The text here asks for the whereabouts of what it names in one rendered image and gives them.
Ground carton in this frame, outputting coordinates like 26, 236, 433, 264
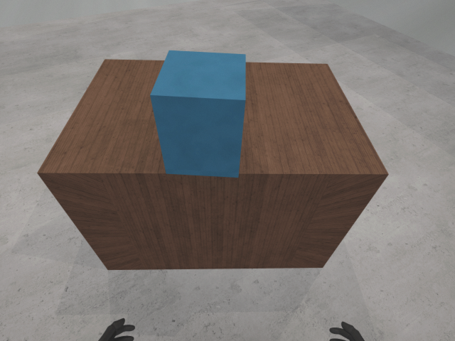
150, 50, 246, 178

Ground robot left hand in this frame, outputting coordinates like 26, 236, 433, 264
98, 318, 135, 341

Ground pedestal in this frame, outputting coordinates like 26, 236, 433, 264
37, 59, 389, 270

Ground robot right hand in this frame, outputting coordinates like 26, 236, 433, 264
329, 322, 365, 341

